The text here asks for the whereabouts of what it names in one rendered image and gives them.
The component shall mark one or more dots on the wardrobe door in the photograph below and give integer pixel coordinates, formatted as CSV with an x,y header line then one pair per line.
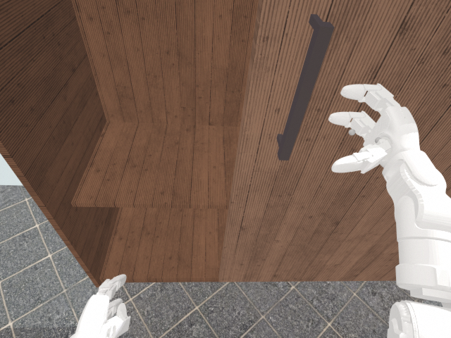
x,y
297,220

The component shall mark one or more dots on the right robot forearm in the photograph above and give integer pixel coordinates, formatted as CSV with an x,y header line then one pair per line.
x,y
423,224

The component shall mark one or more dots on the right robot hand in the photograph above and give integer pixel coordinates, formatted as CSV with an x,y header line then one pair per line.
x,y
396,127

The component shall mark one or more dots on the handle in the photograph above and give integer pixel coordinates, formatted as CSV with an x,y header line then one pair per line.
x,y
312,64

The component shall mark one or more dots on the robot right upper arm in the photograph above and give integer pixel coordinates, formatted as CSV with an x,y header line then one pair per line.
x,y
410,319

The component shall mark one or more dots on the left robot hand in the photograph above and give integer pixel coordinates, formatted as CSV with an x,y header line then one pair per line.
x,y
98,312

